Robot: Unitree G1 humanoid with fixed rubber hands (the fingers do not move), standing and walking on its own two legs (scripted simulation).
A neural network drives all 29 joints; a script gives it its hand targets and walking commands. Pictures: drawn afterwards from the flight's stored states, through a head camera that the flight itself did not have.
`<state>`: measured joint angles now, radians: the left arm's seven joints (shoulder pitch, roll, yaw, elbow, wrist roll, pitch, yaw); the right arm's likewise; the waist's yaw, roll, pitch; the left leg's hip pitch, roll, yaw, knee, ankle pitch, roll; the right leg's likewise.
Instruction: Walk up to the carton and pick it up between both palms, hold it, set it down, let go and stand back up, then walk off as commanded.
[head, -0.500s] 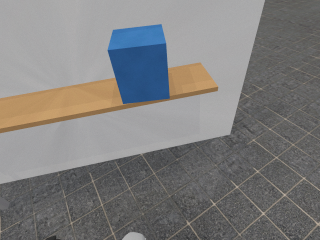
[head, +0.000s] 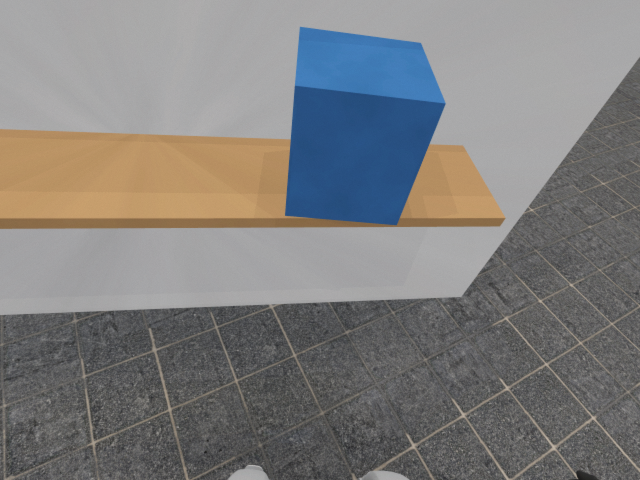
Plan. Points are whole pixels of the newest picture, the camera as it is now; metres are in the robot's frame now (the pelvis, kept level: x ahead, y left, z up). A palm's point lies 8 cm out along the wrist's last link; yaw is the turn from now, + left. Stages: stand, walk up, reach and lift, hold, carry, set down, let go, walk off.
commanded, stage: walk up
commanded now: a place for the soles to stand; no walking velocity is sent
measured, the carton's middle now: (351, 131) +0.67 -0.03 +0.08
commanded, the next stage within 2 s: none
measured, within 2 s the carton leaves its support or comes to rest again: neither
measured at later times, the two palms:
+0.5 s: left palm (190, 441) +0.19 +0.17 -0.06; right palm out of the picture +0.13 -0.47 -0.07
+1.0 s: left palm out of the picture +0.08 +0.14 -0.04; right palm out of the picture +0.10 -0.49 -0.06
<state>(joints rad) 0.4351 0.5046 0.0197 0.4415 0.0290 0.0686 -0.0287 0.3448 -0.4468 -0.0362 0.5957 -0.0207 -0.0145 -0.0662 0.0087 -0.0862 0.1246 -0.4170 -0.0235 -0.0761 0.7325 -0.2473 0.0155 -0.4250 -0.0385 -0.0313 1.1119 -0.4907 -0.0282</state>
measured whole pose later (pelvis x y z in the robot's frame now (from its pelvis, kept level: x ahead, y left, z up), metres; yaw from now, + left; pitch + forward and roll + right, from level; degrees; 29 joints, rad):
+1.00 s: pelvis -0.02 -0.17 +0.01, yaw +8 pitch -6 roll +1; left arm 0.28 0.44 0.02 0.44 0.02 0.08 -0.02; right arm 0.36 -0.45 -0.05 0.60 0.00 0.04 -0.07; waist 0.00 -0.02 0.13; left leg -0.34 -0.02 -0.03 0.76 -0.43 0.00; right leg -0.35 0.00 -0.13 0.63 -0.23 -0.02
